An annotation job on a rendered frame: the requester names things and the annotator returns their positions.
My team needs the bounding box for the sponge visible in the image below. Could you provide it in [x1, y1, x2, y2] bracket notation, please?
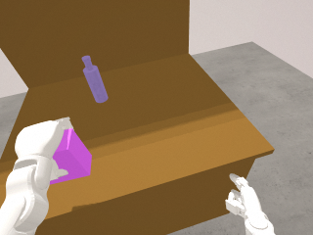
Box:
[50, 128, 92, 185]

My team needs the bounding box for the table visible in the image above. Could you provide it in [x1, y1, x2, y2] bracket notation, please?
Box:
[0, 0, 275, 235]

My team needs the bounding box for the robot right forearm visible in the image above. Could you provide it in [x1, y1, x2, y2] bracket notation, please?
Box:
[244, 209, 276, 235]

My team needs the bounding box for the left robot hand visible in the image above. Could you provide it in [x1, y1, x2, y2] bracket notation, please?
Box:
[15, 117, 74, 181]

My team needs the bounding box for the right robot hand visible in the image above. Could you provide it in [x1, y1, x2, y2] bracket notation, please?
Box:
[225, 173, 262, 217]

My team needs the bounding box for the robot left forearm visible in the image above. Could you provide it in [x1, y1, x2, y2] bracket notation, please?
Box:
[0, 155, 53, 235]

